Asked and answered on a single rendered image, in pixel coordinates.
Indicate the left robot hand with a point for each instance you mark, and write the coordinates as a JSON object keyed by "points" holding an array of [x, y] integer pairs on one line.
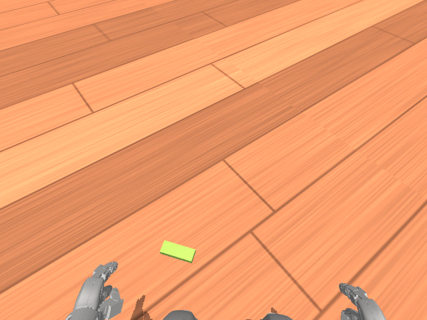
{"points": [[93, 293]]}

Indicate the left robot arm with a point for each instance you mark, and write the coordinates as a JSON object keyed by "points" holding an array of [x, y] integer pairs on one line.
{"points": [[83, 313]]}

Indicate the small box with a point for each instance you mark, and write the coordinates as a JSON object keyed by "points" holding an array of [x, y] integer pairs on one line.
{"points": [[177, 251]]}

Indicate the right robot hand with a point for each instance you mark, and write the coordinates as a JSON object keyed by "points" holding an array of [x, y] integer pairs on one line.
{"points": [[368, 309]]}

